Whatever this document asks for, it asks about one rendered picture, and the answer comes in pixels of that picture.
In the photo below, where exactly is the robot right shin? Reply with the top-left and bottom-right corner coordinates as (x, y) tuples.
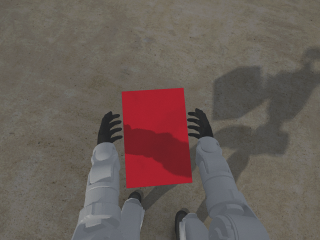
(179, 213), (198, 239)

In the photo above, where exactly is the left robot hand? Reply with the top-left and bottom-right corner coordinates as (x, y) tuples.
(97, 111), (123, 145)

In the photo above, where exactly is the right robot upper arm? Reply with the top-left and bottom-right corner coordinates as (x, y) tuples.
(208, 213), (270, 240)

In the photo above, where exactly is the right robot forearm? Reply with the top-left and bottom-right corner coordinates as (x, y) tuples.
(195, 136), (270, 240)

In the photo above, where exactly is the left robot upper arm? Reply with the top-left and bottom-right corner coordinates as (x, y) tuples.
(74, 226), (125, 240)

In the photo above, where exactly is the left robot forearm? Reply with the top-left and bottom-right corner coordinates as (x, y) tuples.
(71, 142), (121, 240)

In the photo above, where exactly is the right robot hand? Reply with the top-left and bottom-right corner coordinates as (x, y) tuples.
(187, 108), (214, 139)

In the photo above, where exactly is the carton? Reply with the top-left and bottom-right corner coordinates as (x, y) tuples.
(121, 88), (193, 189)

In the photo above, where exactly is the left robot foot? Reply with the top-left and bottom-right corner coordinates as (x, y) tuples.
(128, 192), (142, 203)

